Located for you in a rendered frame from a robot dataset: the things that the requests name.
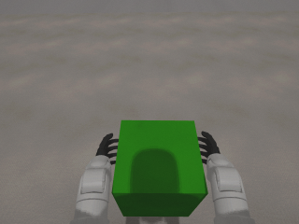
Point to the carton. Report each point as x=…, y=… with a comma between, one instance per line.
x=159, y=170

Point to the right robot hand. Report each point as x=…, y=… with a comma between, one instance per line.
x=210, y=147

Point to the right robot forearm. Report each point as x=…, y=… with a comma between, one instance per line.
x=228, y=193

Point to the left robot hand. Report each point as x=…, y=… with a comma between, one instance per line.
x=104, y=147

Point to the left robot forearm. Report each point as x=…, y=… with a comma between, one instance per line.
x=93, y=192

